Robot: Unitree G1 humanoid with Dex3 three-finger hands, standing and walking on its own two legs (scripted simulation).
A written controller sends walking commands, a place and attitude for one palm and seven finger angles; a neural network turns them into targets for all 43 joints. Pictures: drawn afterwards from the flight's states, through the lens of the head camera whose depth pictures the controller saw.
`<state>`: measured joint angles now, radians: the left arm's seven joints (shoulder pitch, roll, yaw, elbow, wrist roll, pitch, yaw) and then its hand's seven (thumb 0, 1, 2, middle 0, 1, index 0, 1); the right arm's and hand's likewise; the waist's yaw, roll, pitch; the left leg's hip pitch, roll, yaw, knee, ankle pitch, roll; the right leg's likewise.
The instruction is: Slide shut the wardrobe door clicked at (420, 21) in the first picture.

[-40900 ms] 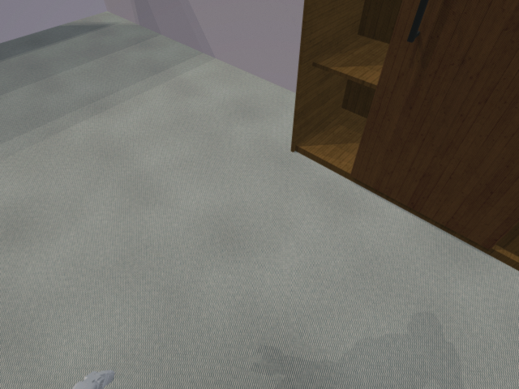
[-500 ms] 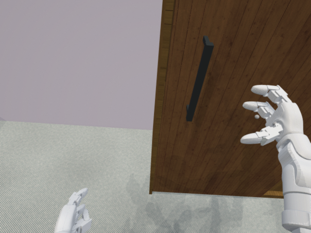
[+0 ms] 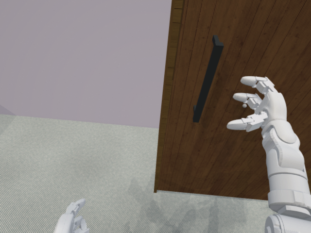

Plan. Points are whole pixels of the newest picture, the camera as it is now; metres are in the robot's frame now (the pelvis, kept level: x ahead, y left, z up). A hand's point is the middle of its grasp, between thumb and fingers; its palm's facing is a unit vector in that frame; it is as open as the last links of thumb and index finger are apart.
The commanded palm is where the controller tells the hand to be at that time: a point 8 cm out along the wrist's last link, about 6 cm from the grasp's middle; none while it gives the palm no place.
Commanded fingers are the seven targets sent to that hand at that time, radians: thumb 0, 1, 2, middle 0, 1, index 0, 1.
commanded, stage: move the hooked fingers beside the handle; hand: right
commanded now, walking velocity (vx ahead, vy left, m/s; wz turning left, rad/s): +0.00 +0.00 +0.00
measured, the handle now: (204, 84) +0.49 -0.10 +0.15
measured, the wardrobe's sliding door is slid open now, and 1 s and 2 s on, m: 0.00 0.00 0.00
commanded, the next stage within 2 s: feel for the door with the fingertips in 1.12 s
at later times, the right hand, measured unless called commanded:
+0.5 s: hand (228, 93) +0.44 -0.15 +0.16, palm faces +0.04 +1.00 +0.00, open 13.9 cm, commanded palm +0.41 -0.21 +0.16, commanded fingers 0.00 0.50 -0.30 0.30 1.20 0.30 1.20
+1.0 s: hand (228, 97) +0.43 -0.15 +0.16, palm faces +0.04 +1.00 +0.01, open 14.0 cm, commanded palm +0.41 -0.21 +0.16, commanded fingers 0.00 0.50 -0.30 0.30 1.20 0.30 1.20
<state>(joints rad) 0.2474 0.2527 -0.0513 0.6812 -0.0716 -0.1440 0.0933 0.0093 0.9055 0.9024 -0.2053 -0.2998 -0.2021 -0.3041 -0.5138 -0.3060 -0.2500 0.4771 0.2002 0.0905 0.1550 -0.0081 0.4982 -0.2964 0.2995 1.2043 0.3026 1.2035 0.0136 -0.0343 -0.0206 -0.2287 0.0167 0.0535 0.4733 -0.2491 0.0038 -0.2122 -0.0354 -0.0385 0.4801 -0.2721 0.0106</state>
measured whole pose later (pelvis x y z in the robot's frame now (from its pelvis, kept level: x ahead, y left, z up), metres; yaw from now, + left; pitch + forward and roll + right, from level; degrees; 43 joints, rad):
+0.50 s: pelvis +0.00 +0.00 +0.00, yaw +2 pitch +3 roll +0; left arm 0.32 0.25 -0.03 0.71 -0.06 -0.11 0.06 0.01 0.91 0.90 -0.21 -0.30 -0.20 -0.30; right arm -0.69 -0.28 -0.26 0.74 0.15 -0.04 0.08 -0.01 0.50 -0.30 0.31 1.21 0.30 1.20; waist 0.05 -0.03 -0.03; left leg -0.29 0.01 0.03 0.48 -0.24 0.00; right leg -0.26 -0.04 -0.06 0.49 -0.28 0.01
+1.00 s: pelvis +0.00 -0.01 +0.00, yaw +1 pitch +2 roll +0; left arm 0.27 0.24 -0.04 0.68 -0.06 -0.11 0.06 0.01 0.91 0.90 -0.20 -0.30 -0.20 -0.30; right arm -0.68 -0.26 -0.23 0.72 0.15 -0.02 0.07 -0.01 0.50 -0.30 0.30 1.20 0.30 1.20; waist 0.04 -0.03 -0.04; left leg -0.29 0.02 0.03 0.48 -0.24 -0.01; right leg -0.27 -0.04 -0.06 0.50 -0.28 0.00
